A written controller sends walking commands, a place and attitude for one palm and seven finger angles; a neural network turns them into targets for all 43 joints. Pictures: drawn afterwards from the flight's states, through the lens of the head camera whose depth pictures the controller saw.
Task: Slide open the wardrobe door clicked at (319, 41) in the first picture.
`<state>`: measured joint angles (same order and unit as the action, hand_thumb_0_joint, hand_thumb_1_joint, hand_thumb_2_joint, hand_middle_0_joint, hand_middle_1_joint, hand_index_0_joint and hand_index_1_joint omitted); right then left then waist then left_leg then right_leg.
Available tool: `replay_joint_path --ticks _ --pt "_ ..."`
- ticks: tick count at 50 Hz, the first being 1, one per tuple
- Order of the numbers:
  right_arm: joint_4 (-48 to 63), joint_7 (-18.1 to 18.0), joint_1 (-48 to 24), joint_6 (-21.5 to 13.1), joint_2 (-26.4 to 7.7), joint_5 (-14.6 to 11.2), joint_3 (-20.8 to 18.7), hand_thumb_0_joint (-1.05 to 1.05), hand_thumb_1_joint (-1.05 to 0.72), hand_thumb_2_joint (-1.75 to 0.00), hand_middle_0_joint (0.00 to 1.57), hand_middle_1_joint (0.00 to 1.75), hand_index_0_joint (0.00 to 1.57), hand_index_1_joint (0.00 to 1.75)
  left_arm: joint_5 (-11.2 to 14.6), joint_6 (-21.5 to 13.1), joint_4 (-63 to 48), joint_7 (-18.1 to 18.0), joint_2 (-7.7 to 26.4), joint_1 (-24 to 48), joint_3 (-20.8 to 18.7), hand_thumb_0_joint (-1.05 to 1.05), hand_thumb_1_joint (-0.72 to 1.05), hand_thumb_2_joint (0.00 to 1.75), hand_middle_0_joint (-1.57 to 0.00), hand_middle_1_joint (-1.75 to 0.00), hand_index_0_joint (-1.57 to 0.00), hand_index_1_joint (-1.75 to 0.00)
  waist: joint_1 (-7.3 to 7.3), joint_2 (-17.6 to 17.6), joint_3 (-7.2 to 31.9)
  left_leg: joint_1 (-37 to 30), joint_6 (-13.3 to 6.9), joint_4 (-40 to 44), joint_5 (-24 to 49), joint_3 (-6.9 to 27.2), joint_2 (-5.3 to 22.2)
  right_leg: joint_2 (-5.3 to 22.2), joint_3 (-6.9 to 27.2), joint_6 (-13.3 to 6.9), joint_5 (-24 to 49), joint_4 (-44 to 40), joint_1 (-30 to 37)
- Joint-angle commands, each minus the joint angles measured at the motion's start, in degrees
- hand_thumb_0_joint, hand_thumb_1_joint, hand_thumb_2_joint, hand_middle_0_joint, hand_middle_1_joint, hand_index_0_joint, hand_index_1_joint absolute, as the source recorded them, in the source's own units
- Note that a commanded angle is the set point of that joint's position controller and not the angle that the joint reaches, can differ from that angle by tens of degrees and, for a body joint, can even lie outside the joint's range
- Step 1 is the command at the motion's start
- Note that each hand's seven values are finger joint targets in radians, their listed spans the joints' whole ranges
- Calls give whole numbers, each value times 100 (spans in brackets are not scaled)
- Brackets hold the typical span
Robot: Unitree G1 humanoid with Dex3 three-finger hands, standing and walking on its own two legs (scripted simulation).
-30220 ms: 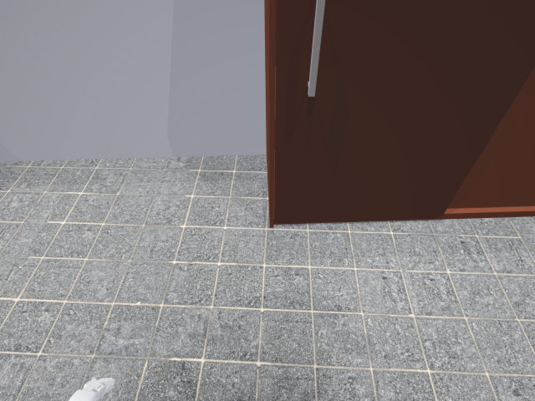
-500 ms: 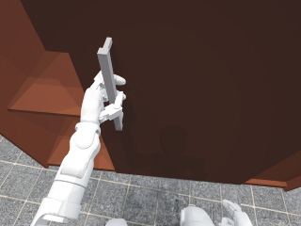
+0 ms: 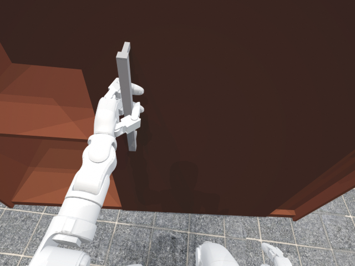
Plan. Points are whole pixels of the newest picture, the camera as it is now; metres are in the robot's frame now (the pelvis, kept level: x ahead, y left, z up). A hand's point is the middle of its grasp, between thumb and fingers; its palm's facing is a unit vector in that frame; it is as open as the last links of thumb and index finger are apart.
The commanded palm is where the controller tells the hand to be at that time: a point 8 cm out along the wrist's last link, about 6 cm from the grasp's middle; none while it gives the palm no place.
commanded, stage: step sideways, sliding the door along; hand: left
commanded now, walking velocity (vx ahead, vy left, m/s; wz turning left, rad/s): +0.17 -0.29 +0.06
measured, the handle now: (130, 106) +0.43 +0.15 +0.10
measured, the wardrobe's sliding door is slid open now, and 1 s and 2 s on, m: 0.59 0.59 0.59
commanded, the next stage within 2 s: stop walking and hold the door there in 0.54 s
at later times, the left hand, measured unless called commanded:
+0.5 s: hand (144, 115) +0.40 +0.11 +0.12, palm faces +0.37 -0.93 -0.01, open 5.9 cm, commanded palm +0.36 +0.08 +0.12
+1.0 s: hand (139, 116) +0.40 +0.12 +0.11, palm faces +0.53 -0.80 -0.30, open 5.7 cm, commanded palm +0.36 +0.15 +0.09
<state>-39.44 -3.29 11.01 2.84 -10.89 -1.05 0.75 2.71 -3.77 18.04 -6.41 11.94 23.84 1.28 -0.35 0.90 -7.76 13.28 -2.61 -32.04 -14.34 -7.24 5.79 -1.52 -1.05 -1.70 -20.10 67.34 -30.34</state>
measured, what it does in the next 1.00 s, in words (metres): steps to the right: right foot, then left foot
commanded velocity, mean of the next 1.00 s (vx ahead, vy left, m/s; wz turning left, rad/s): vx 0.03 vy -0.11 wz -0.02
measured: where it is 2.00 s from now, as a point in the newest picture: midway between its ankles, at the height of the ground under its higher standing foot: outside the picture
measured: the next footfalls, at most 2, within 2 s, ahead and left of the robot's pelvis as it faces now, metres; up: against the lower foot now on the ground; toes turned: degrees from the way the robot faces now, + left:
right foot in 0.28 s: +0.11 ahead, -0.26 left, +0.00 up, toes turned -1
left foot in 0.46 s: +0.08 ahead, -0.03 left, +0.00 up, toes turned +13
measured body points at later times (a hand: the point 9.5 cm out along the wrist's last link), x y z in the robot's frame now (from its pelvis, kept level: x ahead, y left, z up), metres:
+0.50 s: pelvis +0.02 -0.12 -0.02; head +0.06 -0.08 +0.42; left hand +0.37 +0.16 +0.12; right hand +0.22 -0.34 -0.11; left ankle +0.04 -0.04 -0.74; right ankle +0.06 -0.26 -0.72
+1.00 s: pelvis +0.07 -0.21 -0.02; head +0.10 -0.22 +0.42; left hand +0.37 +0.16 +0.12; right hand +0.28 -0.44 -0.12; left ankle +0.05 -0.07 -0.71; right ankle +0.19 -0.36 -0.74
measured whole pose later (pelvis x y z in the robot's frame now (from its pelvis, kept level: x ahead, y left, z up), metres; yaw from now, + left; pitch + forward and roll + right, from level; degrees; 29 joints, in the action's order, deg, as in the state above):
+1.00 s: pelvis +0.07 -0.21 -0.02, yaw +4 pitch -6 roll -3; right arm -39.3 -3.8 4.3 -2.4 -15.8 -2.7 0.2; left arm 2.2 -4.4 24.9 -6.1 24.3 19.0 -19.8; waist 1.0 -5.5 -10.0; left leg 18.6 1.9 -56.8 -29.3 0.9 5.2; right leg 2.3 -1.5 3.1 -9.0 32.9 -18.4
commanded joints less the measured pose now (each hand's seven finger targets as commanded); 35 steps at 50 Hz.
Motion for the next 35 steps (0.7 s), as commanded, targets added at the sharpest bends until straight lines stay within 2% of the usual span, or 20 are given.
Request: replay_joint_path --ticks 1,5,10,12,13,14,15,16,18,20,21,22,23,24,25,26,28,32,33,35 --pt "829 -29 -356 -237 -918 -40 -287 0 -90 -90 20 30 20 30 -140 -376 -1235 167 194 2618 152 0 90 90 -45 -140 -45 -140 -32 -810 1869 -1425 -583 1623 435 1451 1627 438 99 69 417 -608 -454" --pt "888 -13 -287 -383 -916 -142 -289 0 -90 -90 20 30 20 30 -94 -362 -972 258 160 2861 268 0 90 90 -45 -140 -45 -140 -147 -1598 1896 -1273 -393 1604 316 900 1381 325 -368 146 97 -1960 311" --pt "997 44 -412 -575 -843 -220 -296 0 -90 -90 20 30 20 30 50 -499 -960 282 -273 3115 615 0 90 90 -45 -140 -45 -140 -150 -1535 1842 -954 -242 813 823 843 1359 159 -457 78 -25 -3670 1451" --pt "995 77 -340 -607 -709 -291 -241 0 -90 -90 20 30 20 30 67 -482 -1010 312 -557 3166 911 0 90 90 -45 -140 -45 -140 -154 -752 2110 -693 -28 -221 676 512 815 78 -420 57 830 -4530 2364" --pt "1019 93 -368 -637 -537 -340 -185 0 -90 -90 20 30 20 30 70 -480 -1148 313 -608 3358 1045 0 90 90 -45 -140 -45 -140 -124 189 2195 -208 67 -1037 86 266 347 379 -108 -86 1171 -4961 2830" --pt "1040 96 -522 -685 -354 -378 -151 0 -90 -90 20 30 20 30 34 -463 -1300 255 -505 3674 1062 0 90 90 -45 -140 -45 -140 -167 1227 2147 795 207 -1830 -1088 163 -131 1092 774 -460 1699 -5082 3222" --pt "1086 86 -774 -695 -244 -364 -163 0 -90 -90 20 30 20 30 65 -440 -1462 164 -333 3739 982 0 90 90 -45 -140 -45 -140 -89 1821 1937 1532 309 -2973 -1955 329 -424 1825 1803 -893 1863 -5225 3036" --pt "935 75 -726 -770 -303 -278 -249 0 -90 -90 20 30 20 30 60 -438 -1422 72 -156 3584 691 0 90 90 -45 -140 -45 -140 27 1593 1776 1486 304 -3522 -2022 488 -370 2044 1945 -1137 1283 -5421 2526" --pt "640 51 -467 -689 -693 -283 -444 0 -90 -90 20 30 20 30 107 -397 -1444 48 -326 3801 784 0 90 90 -45 -140 -45 -140 -66 1919 1708 1305 298 -3667 -1416 695 -291 1618 1743 -1290 1544 -4984 2316" --pt "607 62 -512 -619 -562 -261 -346 0 -90 -90 20 30 20 30 114 -494 -1479 -17 -737 3939 944 0 90 90 -45 -140 -45 -140 -223 1359 2055 515 212 -1344 -1193 574 2 1550 611 -1148 2655 -3813 2489" --pt "655 59 -495 -531 -533 -262 -302 0 -90 -90 20 30 20 30 98 -586 -1578 -26 -803 3705 1020 0 90 90 -45 -140 -45 -140 -348 810 2238 46 300 610 -33 294 -105 1282 146 -823 2599 -2897 2731" --pt "738 52 -573 -477 -729 -215 -422 0 -90 -90 20 30 20 30 61 -703 -1715 8 -675 3477 978 0 90 90 -45 -140 -45 -140 -344 -403 2199 -1190 394 1554 1164 175 -46 816 -225 -512 1914 -2014 1864" --pt "905 91 -655 -478 -982 -142 -561 0 -90 -90 20 30 20 30 71 -821 -1921 55 -684 3392 999 0 90 90 -45 -140 -45 -140 -215 -2102 2190 -2727 118 1397 2515 1716 1226 332 -379 -158 -112 -1022 -93" --pt "1020 157 -658 -434 -958 -197 -544 0 -90 -90 20 30 20 30 95 -786 -1704 51 -732 3120 1055 0 90 90 -45 -140 -45 -140 -89 -2388 2328 -2912 -190 1214 2970 3029 2151 301 147 -139 -918 -186 -579" --pt "1078 205 -776 -393 -960 -304 -457 0 -90 -90 20 30 20 30 211 -618 -1460 122 -771 2906 1012 0 90 90 -45 -140 -45 -140 -68 -1419 2373 -2214 -709 1457 1997 3230 2443 225 548 12 -727 324 -378" --pt "1083 218 -962 -464 -587 -191 -310 0 -90 -90 20 30 20 30 184 -700 -2565 227 -751 3643 1256 0 90 90 -45 -140 -45 -140 -198 -808 2070 -2156 -609 1413 2265 3123 2238 387 643 35 -423 676 -649" --pt "974 271 -761 -428 -859 -202 -433 0 -90 -90 20 30 20 30 54 -661 -2225 212 -585 3275 1024 0 90 90 -45 -140 -45 -140 -150 -370 1928 -2258 -568 1110 2995 2354 2063 478 513 102 -286 774 -1014" --pt "1097 349 -531 -501 -894 -196 -492 0 -90 -90 20 30 20 30 23 -482 -2318 325 -736 3009 1111 0 90 90 -45 -140 -45 -140 -171 -1288 2239 -2873 -288 876 3581 1013 1520 370 -5 251 8 100 -1060" --pt "596 241 -115 -298 -1214 -141 -560 0 -90 -90 20 30 20 30 -238 -405 -350 -26 2683 1795 -2178 0 90 90 -45 -140 -45 -140 -31 -1568 2402 -2929 -259 946 3759 743 1498 235 -214 355 -108 81 -1173" --pt "926 232 -336 -246 -990 -115 -487 0 -90 -90 20 30 20 30 -149 -346 -910 126 1619 1885 -1157 0 90 90 -45 -140 -45 -140 -74 -1765 2263 -2748 -384 782 3694 689 1396 292 -279 341 -27 -522 -916"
